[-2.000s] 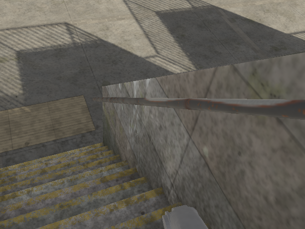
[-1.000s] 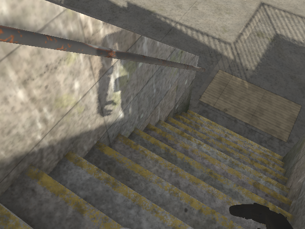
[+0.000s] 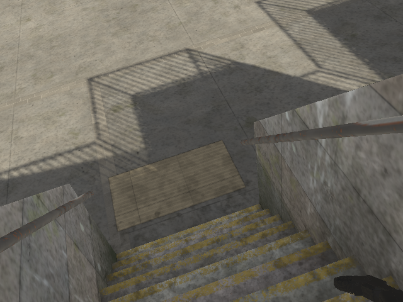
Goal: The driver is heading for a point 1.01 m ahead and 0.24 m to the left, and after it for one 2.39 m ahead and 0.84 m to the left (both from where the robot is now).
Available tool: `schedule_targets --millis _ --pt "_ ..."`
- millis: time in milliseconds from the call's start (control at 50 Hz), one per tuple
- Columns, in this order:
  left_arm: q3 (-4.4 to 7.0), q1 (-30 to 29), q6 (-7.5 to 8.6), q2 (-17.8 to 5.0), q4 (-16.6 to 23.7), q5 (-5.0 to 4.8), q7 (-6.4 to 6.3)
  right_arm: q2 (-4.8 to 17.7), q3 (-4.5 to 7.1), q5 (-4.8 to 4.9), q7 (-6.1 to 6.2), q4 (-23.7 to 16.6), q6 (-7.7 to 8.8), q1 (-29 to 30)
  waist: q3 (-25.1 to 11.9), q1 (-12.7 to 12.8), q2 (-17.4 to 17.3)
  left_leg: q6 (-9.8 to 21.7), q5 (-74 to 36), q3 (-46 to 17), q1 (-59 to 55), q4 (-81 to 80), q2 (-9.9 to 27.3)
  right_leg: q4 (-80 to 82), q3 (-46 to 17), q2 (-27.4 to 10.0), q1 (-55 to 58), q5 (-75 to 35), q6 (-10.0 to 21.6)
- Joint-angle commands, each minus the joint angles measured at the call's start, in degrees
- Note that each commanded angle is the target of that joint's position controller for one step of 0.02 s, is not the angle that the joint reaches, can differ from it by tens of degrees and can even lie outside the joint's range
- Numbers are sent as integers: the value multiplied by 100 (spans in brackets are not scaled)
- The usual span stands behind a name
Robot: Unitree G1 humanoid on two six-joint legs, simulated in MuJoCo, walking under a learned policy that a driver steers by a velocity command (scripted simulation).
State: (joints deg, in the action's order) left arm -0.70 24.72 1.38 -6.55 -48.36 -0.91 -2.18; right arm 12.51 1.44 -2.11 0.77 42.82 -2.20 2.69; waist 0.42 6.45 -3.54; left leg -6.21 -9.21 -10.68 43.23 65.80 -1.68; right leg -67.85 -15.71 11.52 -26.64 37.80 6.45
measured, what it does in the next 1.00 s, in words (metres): goes down, turning left: left foot 0.22 m lower, then right foot 0.22 m lower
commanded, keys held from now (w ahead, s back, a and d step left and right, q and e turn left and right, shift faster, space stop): w+e+shift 0.02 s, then w+shift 0.04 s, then w+q+shift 0.84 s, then w+shift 0.06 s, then w+e+shift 0.04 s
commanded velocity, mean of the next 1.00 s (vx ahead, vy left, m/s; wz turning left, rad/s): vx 1.00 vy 0.00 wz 0.43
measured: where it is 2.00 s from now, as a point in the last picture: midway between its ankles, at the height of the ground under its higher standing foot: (212, 292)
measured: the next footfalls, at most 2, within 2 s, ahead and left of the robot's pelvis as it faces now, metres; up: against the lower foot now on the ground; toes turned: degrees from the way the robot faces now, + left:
left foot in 0.22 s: +0.14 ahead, +0.22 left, -0.22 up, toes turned -6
right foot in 0.66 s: +0.46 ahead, +0.01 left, -0.44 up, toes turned +16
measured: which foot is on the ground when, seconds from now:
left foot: up 0.00-0.20, down 0.22-0.68, up 0.70-1.00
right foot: down 0.00-0.22, up 0.24-0.64, down 0.66-1.00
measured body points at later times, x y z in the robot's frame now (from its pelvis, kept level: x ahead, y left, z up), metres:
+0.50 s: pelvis +0.24 +0.12 -0.22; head +0.25 +0.14 +0.23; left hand +0.47 +0.29 -0.31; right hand +0.13 -0.10 -0.35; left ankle +0.10 +0.22 -0.88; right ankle +0.43 -0.03 -0.86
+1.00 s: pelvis +0.52 +0.17 -0.50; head +0.54 +0.17 -0.05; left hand +0.33 +0.36 -0.63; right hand +0.80 +0.02 -0.61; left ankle +0.60 +0.32 -1.19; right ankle +0.43 +0.00 -1.09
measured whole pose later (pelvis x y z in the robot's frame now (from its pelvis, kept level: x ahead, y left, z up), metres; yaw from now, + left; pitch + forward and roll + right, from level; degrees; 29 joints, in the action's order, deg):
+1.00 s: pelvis +0.52 +0.17 -0.50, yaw +26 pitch +0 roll -2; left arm 1.5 29.8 5.9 -12.6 -57.3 0.6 -1.8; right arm 16.7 3.2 -0.2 -0.2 44.5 0.3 -6.2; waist 0.8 4.8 -4.0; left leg 6.3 -26.4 -0.9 36.2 44.9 1.1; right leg -79.0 9.4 -5.7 -18.5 53.4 -1.3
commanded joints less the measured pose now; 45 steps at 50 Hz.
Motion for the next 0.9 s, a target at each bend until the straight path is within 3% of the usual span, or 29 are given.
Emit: schedule_targets --millis 20,100,140,160,180,200,220,240,260,280,320,340,380,400,440,500,560,600,640,660,680,700,740,760,780,800,820,860,900 --pt "254 -572 99 -969 518 -36 -54 196 80 11 -25 -674 187 581 -91 -217 1259 109 -887 -171 100 -1231 92 1696 -2535 -818 694 -1459 1144" --pt "182 -1227 78 -950 597 90 115 329 125 173 -56 -540 261 -322 -179 -233 1781 391 -1529 460 -2408 -2758 160 1061 -1254 -332 -385 -2122 768" --pt "184 -1147 -5 -982 429 226 47 459 230 158 -32 -307 328 -858 0 -263 1565 547 -1278 601 -2662 -2948 209 136 -1125 -293 -195 -2667 796" --pt "209 -892 -79 -1078 379 317 25 491 217 320 -24 -303 331 -982 217 -195 1240 530 -596 977 -2577 -4086 280 -31 -787 -272 177 -3306 776" --pt "242 -1478 -141 -1225 475 353 -17 628 300 327 3 -78 272 -1692 125 -686 1186 689 -1139 1030 -3297 -4583 647 -1022 -627 -412 107 -4507 821" --pt "280 -1666 -201 -1176 449 323 22 570 303 322 19 204 237 -2613 -30 -1027 811 737 -1093 1464 -4366 -4862 533 -2128 -140 -300 -542 -5063 776" --pt "276 -2043 -208 -1024 548 324 42 500 268 340 -62 410 243 -3561 -75 -1658 -9 1380 -1749 604 -5318 -4818 1106 -5194 261 228 -1948 -3730 537" --pt "54 -2794 -110 -188 1026 290 94 503 95 275 -209 454 284 -3698 185 -1660 -1571 1429 -4147 435 -6045 -2188 1403 -7527 961 1031 -4693 1082 348" --pt "-129 -1875 1 94 1247 332 10 570 -7 165 -346 358 364 -2988 118 -452 -2021 1264 -5228 -19 -6096 -1656 1475 -6809 1057 413 -5664 954 345" --pt "-64 -1908 115 -306 1101 464 -24 562 65 322 -298 428 429 -3207 -334 -547 -1267 1577 -3342 -445 -5773 -2186 1550 -5982 1205 -315 -5466 255 332" --pt "27 -2518 136 -726 1136 594 34 758 33 379 -225 435 442 -2947 -74 -583 -156 1702 -1111 -802 -4144 -2806 1057 -5247 1741 -885 -4962 -451 -16" --pt "-27 -2747 207 -491 1574 525 100 940 32 250 -101 455 664 -3099 16 -407 -779 2082 284 -2132 -3407 -2957 1521 -3466 1152 -1284 -4913 -1926 -364" --pt "-122 -3353 230 -490 1641 424 219 485 -127 362 0 265 754 -2270 205 -407 282 1992 1841 -2067 -938 -3544 1093 -286 1043 -1374 -1941 -5057 -728" --pt "81 -2859 154 -801 1171 409 188 967 21 303 -81 308 748 -2184 -169 -394 -86 2086 1098 -1947 -656 -3392 933 -482 1317 -1196 -753 -5635 -683" --pt "274 -2841 203 -1273 956 350 181 1073 128 378 53 333 663 -2551 -308 -704 -509 2207 931 -1760 -2804 -1996 533 576 1152 -1193 -2058 -6543 -528" --pt "149 -3946 409 -616 1177 319 341 627 98 234 151 356 379 -3014 -27 -1500 -49 2290 2052 -1929 -3778 -1331 243 2419 899 -1184 -2337 -6773 -642" --pt "227 -3431 334 -386 1215 3 390 346 47 111 36 688 304 -3607 577 -1842 28 2187 2267 -1623 -2486 -1355 -152 4469 1294 -971 -80 -6181 -698" --pt "389 -1955 277 -622 699 52 260 451 66 18 -26 693 362 -2813 192 -1122 -632 2285 1599 -1773 -1903 191 -57 3652 965 -1198 1373 -6397 -471" --pt "611 -383 291 -1131 81 49 214 511 144 80 -77 843 403 -2787 68 -453 127 2003 1324 -1083 -1582 2364 -507 5294 623 -1681 2674 -6491 -441" --pt "668 92 244 -1198 -82 81 209 643 237 47 -50 837 354 -2482 138 -46 689 1937 3395 -784 -632 3607 -810 5390 519 -1959 3701 -6392 -375" --pt "588 110 245 -1264 59 237 285 235 177 275 -35 682 322 -3194 -42 -465 1459 1737 5884 -327 1016 4706 -1110 3081 511 -2806 4976 -9503 -218" --pt "483 65 311 -1104 76 177 414 147 112 276 72 633 271 -3651 -530 -757 1649 1625 5746 74 1946 4542 -467 2283 104 -3358 5655 -10080 14" --pt "431 380 458 -933 -52 109 445 345 206 -144 153 690 223 -2967 -305 -459 1095 1543 5047 309 1929 4129 -24 2460 -122 -3232 4264 -8107 185" --pt "388 283 514 -1001 -70 122 428 594 278 -211 117 415 256 -2554 -62 -581 954 1501 4189 242 1813 3165 258 2542 -224 -3156 3123 -6709 313" --pt "448 218 640 -1216 -175 87 425 360 232 -295 150 235 271 -2095 285 -537 1584 1417 3283 -139 2172 2651 490 2294 -587 -3555 2535 -7026 452" --pt "423 -106 677 -1141 -74 17 439 228 191 -110 153 4 160 -1815 628 -719 1499 1157 2133 -152 1793 1598 513 2613 -129 -3583 1261 -6257 309" --pt "320 -186 662 -786 -244 1 366 256 186 -147 119 122 115 -1742 607 -788 897 1008 892 69 716 701 318 2439 521 -2913 316 -5234 -112" --pt "282 -760 552 -1283 -24 65 235 100 153 -90 -98 579 155 -2544 -36 -1154 1303 968 -179 1421 -1424 849 -231 1702 1162 -2720 -817 -4902 -332" --pt "203 -241 731 -959 -185 -41 127 -59 115 6 -123 139 272 -1418 -2 -736 1285 1216 -1826 1004 -189 -44 -131 910 1219 -2537 -157 -2976 -635"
